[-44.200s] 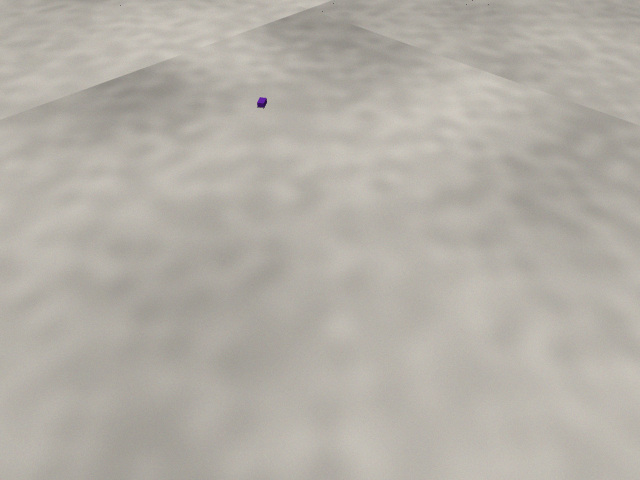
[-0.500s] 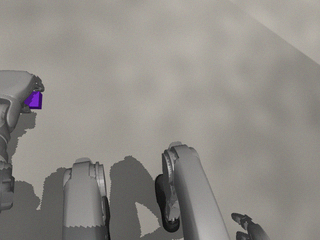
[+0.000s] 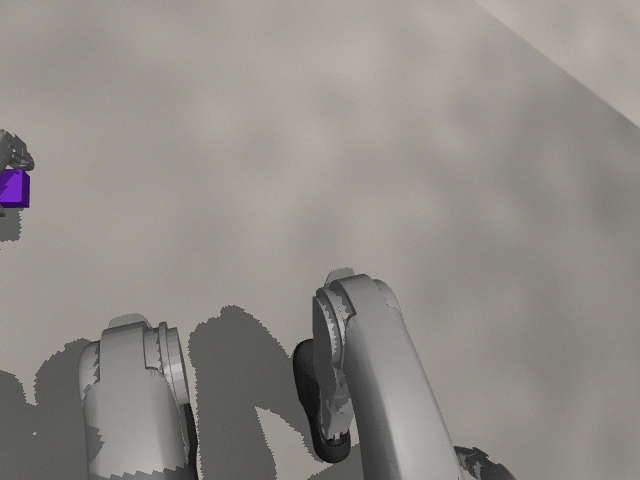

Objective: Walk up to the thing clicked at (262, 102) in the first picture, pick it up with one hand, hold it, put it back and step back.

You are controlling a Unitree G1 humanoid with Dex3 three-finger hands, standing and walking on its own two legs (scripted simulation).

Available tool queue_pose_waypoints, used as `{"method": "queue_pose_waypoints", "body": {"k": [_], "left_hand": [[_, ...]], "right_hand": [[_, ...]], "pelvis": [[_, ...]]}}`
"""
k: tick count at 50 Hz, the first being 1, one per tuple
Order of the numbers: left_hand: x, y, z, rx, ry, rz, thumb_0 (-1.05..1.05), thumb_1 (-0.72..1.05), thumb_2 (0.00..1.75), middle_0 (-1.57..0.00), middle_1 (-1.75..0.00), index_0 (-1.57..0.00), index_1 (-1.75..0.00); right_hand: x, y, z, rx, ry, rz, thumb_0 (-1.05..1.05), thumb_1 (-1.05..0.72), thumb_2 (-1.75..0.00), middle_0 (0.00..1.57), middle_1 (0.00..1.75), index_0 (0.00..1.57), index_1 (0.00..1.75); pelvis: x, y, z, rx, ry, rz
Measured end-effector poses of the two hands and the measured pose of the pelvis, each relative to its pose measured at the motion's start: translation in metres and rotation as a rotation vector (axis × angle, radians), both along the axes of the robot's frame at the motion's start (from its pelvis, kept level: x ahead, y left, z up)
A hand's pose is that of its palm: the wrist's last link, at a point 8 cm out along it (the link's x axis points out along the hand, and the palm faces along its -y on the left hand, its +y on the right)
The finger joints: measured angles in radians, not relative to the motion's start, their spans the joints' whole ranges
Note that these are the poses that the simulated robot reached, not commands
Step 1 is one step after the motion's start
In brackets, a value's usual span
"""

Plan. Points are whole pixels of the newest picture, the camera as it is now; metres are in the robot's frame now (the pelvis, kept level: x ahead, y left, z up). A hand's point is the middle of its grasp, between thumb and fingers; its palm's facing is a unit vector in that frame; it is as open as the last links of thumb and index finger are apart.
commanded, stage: crouch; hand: left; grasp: from above
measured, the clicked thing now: out of the picture +0.50 +0.30 -0.20
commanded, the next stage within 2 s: lower in 0.26 s
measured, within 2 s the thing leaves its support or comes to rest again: rests again in 1.64 s
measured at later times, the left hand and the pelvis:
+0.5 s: hand out of the picture +0.49 +0.30 -0.19, palm faces -0.49 +0.00 -0.87, open 6.9 cm; pelvis +0.00 +0.00 -0.02, yaw -2 degrees
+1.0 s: hand (14, 202) +0.49 +0.29 -0.25, palm faces -0.48 -0.01 -0.88, open 6.9 cm; pelvis +0.00 +0.00 -0.04, yaw -4 degrees
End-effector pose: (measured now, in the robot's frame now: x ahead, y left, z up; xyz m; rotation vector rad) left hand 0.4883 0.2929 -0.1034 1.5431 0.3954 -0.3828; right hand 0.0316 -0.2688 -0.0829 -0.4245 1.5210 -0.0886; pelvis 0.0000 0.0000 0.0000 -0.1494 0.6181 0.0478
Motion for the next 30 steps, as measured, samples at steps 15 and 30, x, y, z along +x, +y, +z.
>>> {"method": "queue_pose_waypoints", "body": {"k": [15,30], "left_hand": [[0.008,0.001,-0.02,0.007,0.011,0.005,-0.01,0.5,0.0,-0.97,-0.14,-1.02,-0.08],[0.004,0.004,-0.048,-0.015,0.037,0.001,-0.01,0.49,0.0,-0.98,-0.13,-1.02,-0.08]], "right_hand": [[0.0,0.0,-0.009,0.001,0.007,0.023,0.0,-0.93,-0.9,0.2,0.3,0.2,0.3],[-0.003,0.0,-0.011,-0.021,0.029,0.055,0.0,-0.92,-0.9,0.2,0.3,0.2,0.3]], "pelvis": [[0.001,-0.001,-0.014,-0.011,-0.013,-0.008],[0.001,0.0,-0.025,-0.028,-0.03,-0.018]]}}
